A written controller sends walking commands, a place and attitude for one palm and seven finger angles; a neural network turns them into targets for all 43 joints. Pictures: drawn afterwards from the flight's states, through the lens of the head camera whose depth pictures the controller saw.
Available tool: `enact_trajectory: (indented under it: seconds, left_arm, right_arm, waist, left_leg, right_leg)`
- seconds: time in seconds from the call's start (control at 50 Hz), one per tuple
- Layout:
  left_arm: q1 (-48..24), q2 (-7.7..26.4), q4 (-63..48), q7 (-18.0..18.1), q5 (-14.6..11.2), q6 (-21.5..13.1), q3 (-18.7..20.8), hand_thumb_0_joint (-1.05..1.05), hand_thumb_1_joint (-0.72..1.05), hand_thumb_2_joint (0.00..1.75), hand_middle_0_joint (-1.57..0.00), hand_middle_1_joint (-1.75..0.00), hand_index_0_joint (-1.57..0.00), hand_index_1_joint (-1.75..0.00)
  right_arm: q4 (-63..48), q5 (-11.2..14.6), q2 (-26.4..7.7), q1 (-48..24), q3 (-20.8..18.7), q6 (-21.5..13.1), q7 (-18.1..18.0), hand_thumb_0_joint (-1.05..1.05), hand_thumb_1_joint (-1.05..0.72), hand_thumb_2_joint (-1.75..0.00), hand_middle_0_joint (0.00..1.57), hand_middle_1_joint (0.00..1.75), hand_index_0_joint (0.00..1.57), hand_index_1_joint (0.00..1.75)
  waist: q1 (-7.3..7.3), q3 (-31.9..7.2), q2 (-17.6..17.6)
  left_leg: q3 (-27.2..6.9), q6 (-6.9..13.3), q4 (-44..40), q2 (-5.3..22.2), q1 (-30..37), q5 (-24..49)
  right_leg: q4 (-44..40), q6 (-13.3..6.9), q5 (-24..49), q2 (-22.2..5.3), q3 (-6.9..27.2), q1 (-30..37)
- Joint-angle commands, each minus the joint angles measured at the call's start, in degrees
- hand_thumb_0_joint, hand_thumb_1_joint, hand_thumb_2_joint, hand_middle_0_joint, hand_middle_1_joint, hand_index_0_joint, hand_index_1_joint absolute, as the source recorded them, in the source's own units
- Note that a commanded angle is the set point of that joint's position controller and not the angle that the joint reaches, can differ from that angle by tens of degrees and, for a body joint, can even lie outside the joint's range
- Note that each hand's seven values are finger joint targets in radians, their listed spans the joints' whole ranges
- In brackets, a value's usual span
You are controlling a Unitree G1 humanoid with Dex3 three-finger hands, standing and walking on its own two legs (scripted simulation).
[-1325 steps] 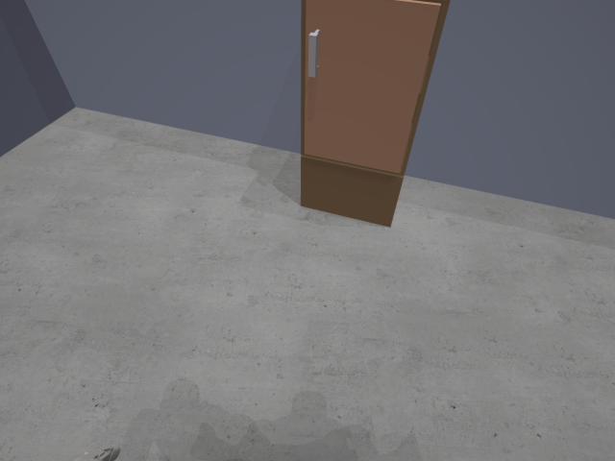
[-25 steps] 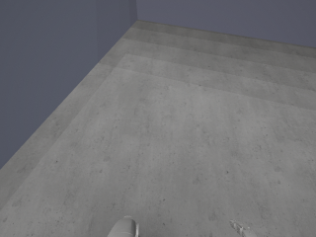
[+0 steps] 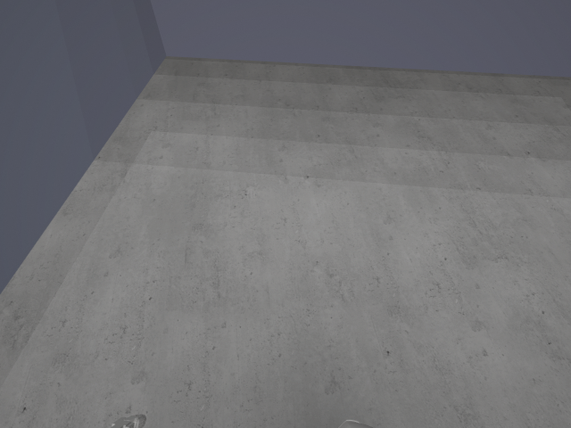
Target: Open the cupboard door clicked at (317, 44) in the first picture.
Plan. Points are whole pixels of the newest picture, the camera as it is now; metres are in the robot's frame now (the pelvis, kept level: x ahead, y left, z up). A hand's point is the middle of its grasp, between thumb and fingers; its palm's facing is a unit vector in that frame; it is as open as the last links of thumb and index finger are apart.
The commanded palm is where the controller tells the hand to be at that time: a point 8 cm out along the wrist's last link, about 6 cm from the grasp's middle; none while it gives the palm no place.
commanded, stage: walk to a spot facing it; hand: left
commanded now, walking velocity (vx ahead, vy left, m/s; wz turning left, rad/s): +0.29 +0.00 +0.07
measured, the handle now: out of the picture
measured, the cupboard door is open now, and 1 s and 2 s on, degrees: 47 47 47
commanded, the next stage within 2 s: turn to face it in 0.06 s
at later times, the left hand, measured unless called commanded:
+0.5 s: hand (181, 407) +0.19 +0.19 -0.20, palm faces +0.21 -0.96 -0.18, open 7.3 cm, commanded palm none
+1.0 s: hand (205, 372) +0.23 +0.15 -0.15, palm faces +0.47 -0.84 -0.28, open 7.3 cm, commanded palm none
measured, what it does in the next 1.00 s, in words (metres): walks ahead, turning left: right foot, then left foot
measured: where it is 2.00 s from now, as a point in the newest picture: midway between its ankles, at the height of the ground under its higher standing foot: (317, 388)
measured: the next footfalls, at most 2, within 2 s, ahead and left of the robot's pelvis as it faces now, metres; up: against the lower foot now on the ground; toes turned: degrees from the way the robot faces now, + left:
right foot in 0.02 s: +0.12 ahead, -0.12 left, +0.00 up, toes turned -7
left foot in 0.40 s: +0.31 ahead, +0.12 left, +0.00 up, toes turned +15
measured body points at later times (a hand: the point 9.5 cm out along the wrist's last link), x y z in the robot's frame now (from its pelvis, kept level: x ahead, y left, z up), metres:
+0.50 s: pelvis +0.19 +0.01 -0.01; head +0.23 +0.04 +0.43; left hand +0.18 +0.24 -0.18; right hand +0.32 -0.23 -0.14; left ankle +0.27 +0.11 -0.73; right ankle +0.12 -0.13 -0.65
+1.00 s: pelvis +0.27 -0.06 +0.01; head +0.32 -0.05 +0.46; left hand +0.21 +0.19 -0.13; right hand +0.47 -0.25 -0.14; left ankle +0.20 +0.07 -0.66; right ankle +0.27 -0.17 -0.73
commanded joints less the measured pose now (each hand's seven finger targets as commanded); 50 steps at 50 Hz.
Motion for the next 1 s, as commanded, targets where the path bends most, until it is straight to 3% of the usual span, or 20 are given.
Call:
enact_trajectory:
  seconds: [0.0, 0.02, 0.06, 0.12, 0.18, 0.26, 0.32, 0.34, 0.36, 0.38, 0.4, 0.44, 0.5, 0.64, 0.72, 0.74, 0.76, 0.78, 0.86, 0.98]
  left_arm:
    - [25.27, 13.74, 5.14, 1.15, -0.69, -2.28, 2.59, 0.0, 0.9, 0.9, -0.2, -0.3, -0.2, -0.3]
    - [23.58, 12.98, 4.91, 1.77, -1.3, -2.3, 2.24, 0.0, 0.9, 0.9, -0.2, -0.3, -0.2, -0.3]
    - [15.22, 7.73, 2.54, 2.53, -1.33, -2.36, 0.56, 0.0, 0.9, 0.9, -0.2, -0.3, -0.2, -0.3]
    - [8.47, 3.32, 1.14, 2.59, -0.89, -3.21, -1.14, 0.0, 0.9, 0.9, -0.2, -0.3, -0.2, -0.3]
    - [7.31, 2.64, 2.05, 2.49, -0.89, -3.85, -1.77, 0.0, 0.9, 0.9, -0.2, -0.3, -0.2, -0.3]
    - [8.21, 3.8, 2.52, 2.96, -1.05, -3.36, -1.04, 0.0, 0.9, 0.9, -0.2, -0.3, -0.2, -0.3]
    - [6.9, 4.97, 1.51, 3.41, -1.2, -2.41, -0.35, 0.0, 0.9, 0.9, -0.2, -0.3, -0.2, -0.3]
    - [7.7, 4.87, 0.73, 3.41, -1.39, -1.78, -0.16, 0.0, 0.9, 0.9, -0.2, -0.3, -0.2, -0.3]
    - [10.37, 2.83, -0.78, 3.27, -2.26, -1.09, -0.06, 0.0, 0.9, 0.9, -0.2, -0.3, -0.2, -0.3]
    - [8.05, 2.45, -2.91, 3.48, -2.02, -0.69, -0.91, 0.0, 0.9, 0.9, -0.2, -0.3, -0.2, -0.3]
    - [5.78, 2.09, -4.46, 3.43, -1.65, -0.09, -0.57, 0.0, 0.9, 0.9, -0.2, -0.3, -0.2, -0.3]
    - [3.12, 2.05, -4.14, 3.14, -1.01, 0.42, -0.06, 0.0, 0.9, 0.9, -0.2, -0.3, -0.2, -0.3]
    - [6.36, 1.17, -3.42, 2.4, -0.99, 1.46, 0.24, 0.0, 0.9, 0.9, -0.2, -0.3, -0.2, -0.3]
    - [3.04, 1.55, -7.93, 2.63, -0.94, 2.37, 0.27, 0.0, 0.9, 0.9, -0.2, -0.3, -0.2, -0.3]
    - [8.73, 3.47, -7.88, 2.9, -1.17, 1.69, 0.75, 0.0, 0.9, 0.9, -0.2, -0.3, -0.2, -0.3]
    - [11.05, 6.5, -7.9, 3.29, -0.67, 1.23, 1.48, 0.0, 0.9, 0.9, -0.2, -0.3, -0.2, -0.3]
    - [11.36, 12.25, -8.63, 3.71, 0.23, 0.9, 2.49, 0.0, 0.9, 0.9, -0.2, -0.3, -0.2, -0.3]
    - [7.16, 13.45, -10.35, 3.85, -0.18, 1.19, 1.63, 0.0, 0.9, 0.9, -0.2, -0.3, -0.2, -0.3]
    - [1.9, 6.35, -10.72, 3.81, -0.75, 0.05, -0.23, 0.0, 0.9, 0.9, -0.2, -0.3, -0.2, -0.3]
    - [10.34, 9.25, -7.67, 3.91, -0.47, -0.08, 0.47, 0.0, 0.9, 0.9, -0.2, -0.3, -0.2, -0.3]
  right_arm:
    - [-6.86, 1.38, -1.65, -3.59, 0.35, -1.84, 0.24, 0.0, -0.9, -0.9, 0.2, 0.3, 0.2, 0.3]
    - [-7.41, 1.24, -4.27, -7.55, -0.22, -1.85, -0.09, 0.0, -0.9, -0.9, 0.2, 0.3, 0.2, 0.3]
    - [-7.11, 1.21, -3.47, -10.2, -0.36, -1.87, -0.35, 0.0, -0.9, -0.9, 0.2, 0.3, 0.2, 0.3]
    - [-4.19, 0.64, 0.67, -5.32, 0.3, 0.43, 0.21, 0.0, -0.9, -0.9, 0.2, 0.3, 0.2, 0.3]
    - [-3.77, 0.87, 2.8, -4.31, 0.53, 1.13, 0.86, 0.0, -0.9, -0.9, 0.2, 0.3, 0.2, 0.3]
    - [-6.48, 1.01, 1.6, -10.16, 0.58, 0.83, 1.25, 0.0, -0.9, -0.9, 0.2, 0.3, 0.2, 0.3]
    - [-6.42, 0.53, -1.45, -6.11, -0.28, 1.02, 1.09, 0.0, -0.9, -0.9, 0.2, 0.3, 0.2, 0.3]
    - [-5.82, 0.12, -4.7, -1.7, -1.04, 1.04, 0.88, 0.0, -0.9, -0.9, 0.2, 0.3, 0.2, 0.3]
    - [-6.41, -0.58, -10.69, 1.88, -2.21, 0.89, 0.26, 0.0, -0.9, -0.9, 0.2, 0.3, 0.2, 0.3]
    - [-6.54, -0.08, -13.56, 3.42, -2.55, 1.49, -0.29, 0.0, -0.9, -0.9, 0.2, 0.3, 0.2, 0.3]
    - [-7.6, 0.24, -14.22, 0.0, -2.71, 1.45, -0.84, 0.0, -0.9, -0.9, 0.2, 0.3, 0.2, 0.3]
    - [-10.42, 0.28, -11.18, -7.65, -2.29, 1.47, -1.23, 0.0, -0.9, -0.9, 0.2, 0.3, 0.2, 0.3]
    - [-12.91, 0.1, -9.81, -13.72, -1.94, 1.05, -1.06, 0.0, -0.9, -0.9, 0.2, 0.3, 0.2, 0.3]
    - [-14.79, -0.19, -11.91, -14.61, -3.69, 2.68, -0.25, 0.0, -0.9, -0.9, 0.2, 0.3, 0.2, 0.3]
    - [-16.76, 0.26, -11.44, -17.93, -4.53, 3.7, 0.02, 0.0, -0.9, -0.9, 0.2, 0.3, 0.2, 0.3]
    - [-17.62, 0.69, -9.03, -18.55, -4.3, 3.88, 0.3, 0.0, -0.9, -0.9, 0.2, 0.3, 0.2, 0.3]
    - [-19.23, 1.07, -5.13, -19.06, -3.68, 3.85, 0.64, 0.0, -0.9, -0.9, 0.2, 0.3, 0.2, 0.3]
    - [-19.83, 0.54, -6.96, -20.51, -3.87, 3.54, 0.99, 0.0, -0.9, -0.9, 0.2, 0.3, 0.2, 0.3]
    - [-16.39, 0.62, -5.24, -18.25, -3.11, 4.89, 1.75, 0.0, -0.9, -0.9, 0.2, 0.3, 0.2, 0.3]
    - [-17.2, 1.13, -3.59, -24.07, -1.32, 4.64, 2.09, 0.0, -0.9, -0.9, 0.2, 0.3, 0.2, 0.3]
  waist:
    - [11.64, -11.09, -21.86]
    - [11.41, -10.59, -17.42]
    - [6.91, -6.45, -7.97]
    - [1.15, -0.99, -6.99]
    - [-0.76, 0.63, -7.37]
    - [1.08, -0.21, -7.23]
    - [-2.35, -2.54, -5.65]
    - [-4.09, -5.94, 0.87]
    - [-4.59, -10.8, 16.42]
    - [-5.37, -12.11, 18.33]
    - [-3.69, -10.72, 12.07]
    - [-1.5, -7.28, 12.76]
    - [1.82, -7.88, 7.26]
    - [0.74, -7.79, 8.49]
    - [3.63, -8.36, 8.17]
    - [4.86, -8.02, 0.54]
    - [5.66, -6.01, -16.7]
    - [4.83, -4.27, -13.57]
    - [0.44, -2.23, -11.78]
    - [4.54, -5.37, -11.35]
  left_leg:
    - [0.54, 2.36, 37.31, -3.25, -35.95, -13.89]
    - [-7.23, 2.81, 46.1, -0.92, -40.07, -12.47]
    - [-10.84, 2.15, 46.82, 3.35, -39.46, -3.49]
    - [-8.37, 1.04, 36.08, 3.89, -29.2, 1.52]
    - [-5.66, 0.82, 26.33, 1.81, -25.52, 7.45]
    - [-3.17, 1.87, 16.3, -0.19, -24.11, 9.74]
    - [-3.23, 3.14, 8.21, -2.09, -14.44, 15.5]
    - [-6.19, 4.78, 6.11, -0.78, -5.17, 27.95]
    - [-24.86, 11.9, 3.57, 12.49, 4.15, 46.45]
    - [-35.41, 17.41, -1.97, 19.56, 1.18, 47.59]
    - [-37.64, 18.34, -4.55, 20.71, -2.39, 35.57]
    - [-33.92, 14.98, -8.15, 16.04, -11.45, 17.39]
    - [-24.48, 11.78, -8.17, 10.32, -16.01, 14.4]
    - [-28.3, 11.75, -8.31, 7.39, -17.12, 4.87]
    - [-28.62, 9.08, -3.27, 3.46, -23.81, 4.52]
    - [-24.68, 5.95, 3.77, -1.14, -30.36, 0.51]
    - [-13.11, 0.93, 19.82, -9.21, -40.37, -8.4]
    - [-12.7, 0.95, 33.38, -7.28, -36.86, -11.69]
    - [-10.87, -0.75, 44.68, -3.26, -35.18, -1.23]
    - [-4.67, -0.79, 23.92, -4.37, -28.98, -3.23]
  right_leg:
    - [-18.23, -11.74, -4.64, -21.51, 34.54, 42.15]
    - [-19.61, -12.99, 2.01, -21.97, 35.86, 40.21]
    - [-17.52, -11.38, 14.7, -18.72, 22.44, 31.14]
    - [-21.38, -7.98, 17.78, -14.16, 7.15, 15.42]
    - [-21.72, -6.35, 23.28, -10.97, 0.13, 13.22]
    - [-16.43, -4.71, 31.14, -11.71, -2.93, 18.94]
    - [-4.56, -1.96, 32.83, -11.65, -5.41, 18.42]
    - [5.6, 0.16, 24.88, -9.73, -6.51, 13.31]
    - [20.2, 4.11, -2.73, -1.81, -8.07, 1.31]
    - [33.71, 3.8, -28.53, 2.64, -1.6, -0.64]
    - [38.82, 3.79, -25.31, 1.73, 3.8, -5.92]
    - [40.06, 4.39, -17.49, -0.92, 7.08, -8.49]
    - [31.69, 4.9, -11.99, -0.52, 5.59, -3.93]
    - [14.41, 4.93, -13.15, 2.84, 3.83, 0.7]
    - [-5.09, 4.05, -6.02, 4.73, 2.57, 15.58]
    - [-14.78, 1.86, -9.61, -1.65, 8.82, 21.78]
    - [-23.49, -4.58, -14.88, -18.57, 27.48, 23.41]
    - [-23.97, -8.04, -6.64, -25.38, 27.75, 14.63]
    - [-14.42, -4.18, 23.98, -13.12, 6.82, 15.69]
    - [-8.61, -3.56, 43.29, -14.24, 1.42, 27.63]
